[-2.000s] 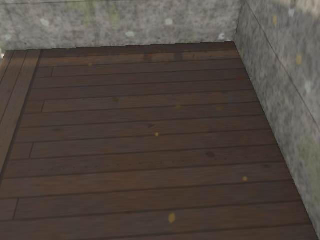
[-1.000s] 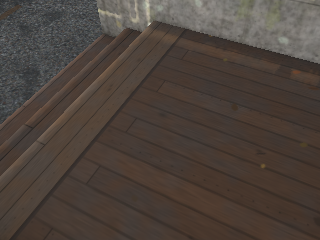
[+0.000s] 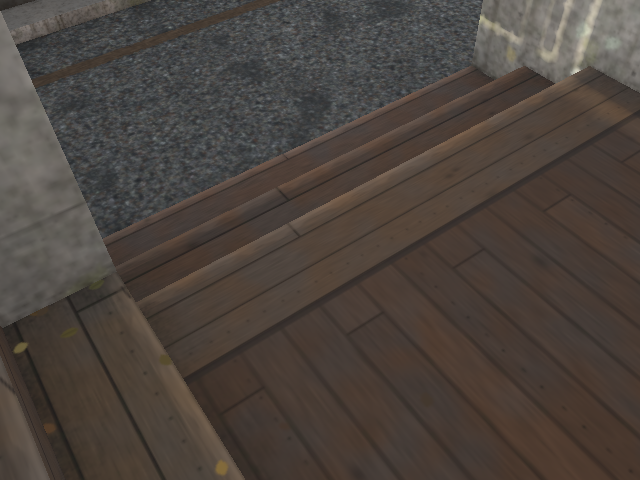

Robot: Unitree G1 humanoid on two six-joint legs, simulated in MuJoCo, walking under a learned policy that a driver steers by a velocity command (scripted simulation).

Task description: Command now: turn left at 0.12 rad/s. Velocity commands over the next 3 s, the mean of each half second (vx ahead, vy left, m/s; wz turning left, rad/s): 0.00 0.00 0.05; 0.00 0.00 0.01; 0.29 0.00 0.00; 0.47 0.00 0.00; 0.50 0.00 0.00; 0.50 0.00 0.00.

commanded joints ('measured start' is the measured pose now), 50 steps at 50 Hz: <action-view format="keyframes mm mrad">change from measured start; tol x8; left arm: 1 -234 116 18 -106 -25 -35 -13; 8 3 122 38 -10 -47 -27 -55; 13 -142 43 27 -13 0 19 18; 50 59 5 26 330 -5 27 96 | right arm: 1 113 3 -6 18 8 3 71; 8 -61 -105 -7 -5 56 7 52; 50 -34 29 42 424 54 16 -77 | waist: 1 -131 -79 9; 8 45 -12 2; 11 0 0 91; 13 -3 -40 10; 50 -15 -39 124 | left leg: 1 276 93 123 -222 135 -15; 3 360 99 128 -415 33 -10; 5 434 111 114 -643 204 18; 7 454 136 51 -683 335 117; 9 267 118 50 -768 76 167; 10 274 125 33 -787 76 159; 16 540 122 30 -746 308 152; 50 589 133 42 -805 341 170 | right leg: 1 -184 -95 29 -112 596 -54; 4 -123 -170 144 -85 310 -16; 6 24 -176 218 -71 339 44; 9 127 -58 76 -73 128 32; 13 117 -117 105 -99 210 6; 22 -22 -108 130 -165 81 20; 50 57 -116 122 -204 189 29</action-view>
